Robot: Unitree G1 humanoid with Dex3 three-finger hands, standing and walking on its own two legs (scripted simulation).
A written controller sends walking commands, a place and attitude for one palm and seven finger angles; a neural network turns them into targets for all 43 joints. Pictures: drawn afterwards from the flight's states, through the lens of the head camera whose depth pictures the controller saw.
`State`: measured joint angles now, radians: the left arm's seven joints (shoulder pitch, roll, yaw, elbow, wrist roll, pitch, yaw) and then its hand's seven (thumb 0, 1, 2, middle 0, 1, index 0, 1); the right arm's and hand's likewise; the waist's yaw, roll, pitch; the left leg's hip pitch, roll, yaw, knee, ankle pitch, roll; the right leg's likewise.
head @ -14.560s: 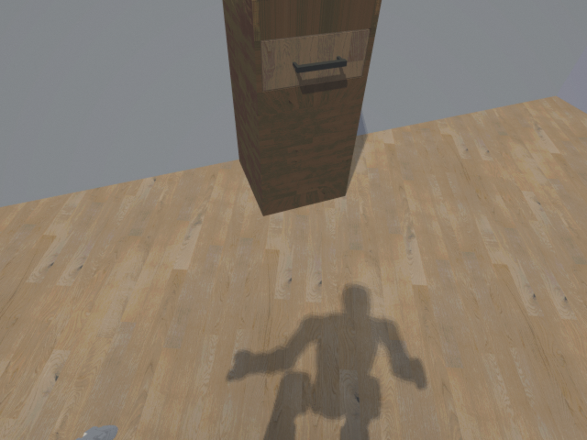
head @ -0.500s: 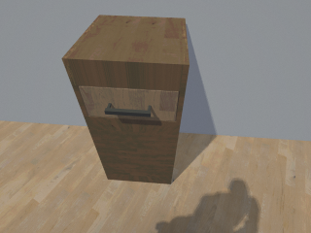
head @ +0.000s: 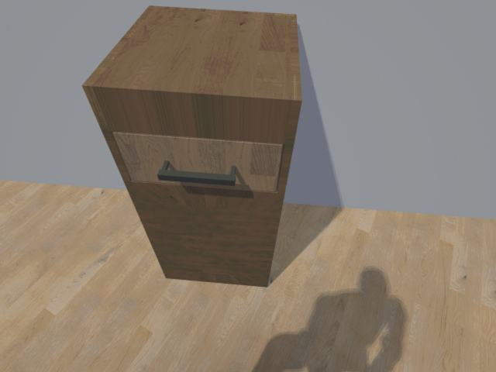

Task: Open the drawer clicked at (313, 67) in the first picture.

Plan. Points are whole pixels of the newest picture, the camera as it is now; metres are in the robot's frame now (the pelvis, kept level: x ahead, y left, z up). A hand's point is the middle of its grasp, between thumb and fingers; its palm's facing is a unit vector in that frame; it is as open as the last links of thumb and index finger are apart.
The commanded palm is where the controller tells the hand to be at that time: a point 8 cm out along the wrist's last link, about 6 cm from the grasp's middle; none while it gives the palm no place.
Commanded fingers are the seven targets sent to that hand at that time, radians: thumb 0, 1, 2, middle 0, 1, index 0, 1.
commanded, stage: look again from close up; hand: left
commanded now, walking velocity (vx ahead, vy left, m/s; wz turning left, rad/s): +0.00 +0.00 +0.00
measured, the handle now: (198, 172) +0.55 +0.16 -0.05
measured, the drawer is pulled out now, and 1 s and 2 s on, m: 0.00 0.00 0.00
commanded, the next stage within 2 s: raise the hand with hooked fingers in 0.28 s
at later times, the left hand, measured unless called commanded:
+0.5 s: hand out of the picture +0.10 +0.19 -0.13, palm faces -0.03 -0.90 -0.44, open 7.3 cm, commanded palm +0.13 +0.20 -0.06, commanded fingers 0.00 0.74 0.83 -0.21 -0.41 -0.21 -0.41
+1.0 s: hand (137, 334) +0.18 +0.19 -0.04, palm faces +0.04 -0.07 -1.00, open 9.8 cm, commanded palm +0.18 +0.19 +0.01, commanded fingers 0.00 0.15 0.58 -0.25 -0.78 -0.25 -0.78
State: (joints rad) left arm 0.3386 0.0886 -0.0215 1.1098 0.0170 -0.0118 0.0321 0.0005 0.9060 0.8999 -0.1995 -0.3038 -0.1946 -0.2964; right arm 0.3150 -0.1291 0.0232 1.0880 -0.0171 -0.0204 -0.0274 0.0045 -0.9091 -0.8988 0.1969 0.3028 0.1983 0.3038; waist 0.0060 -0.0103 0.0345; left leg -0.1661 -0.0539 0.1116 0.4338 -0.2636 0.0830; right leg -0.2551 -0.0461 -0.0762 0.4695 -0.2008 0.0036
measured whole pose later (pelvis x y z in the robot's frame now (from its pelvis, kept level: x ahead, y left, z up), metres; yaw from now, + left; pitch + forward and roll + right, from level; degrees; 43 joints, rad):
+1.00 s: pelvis +0.01 -0.07 -0.05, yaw +2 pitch +11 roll +2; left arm 0.39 0.38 -0.01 0.03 1.07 -0.12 0.49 0.00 0.35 0.67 -0.27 -0.65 -0.26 -0.64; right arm 0.01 -0.24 -0.03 0.53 -0.08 0.07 0.02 0.01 -0.91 -0.90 0.20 0.30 0.20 0.30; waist 0.14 -0.01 -0.10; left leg -0.60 0.01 0.05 0.87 -0.46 -0.01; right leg -0.68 0.00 -0.11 0.90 -0.42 -0.10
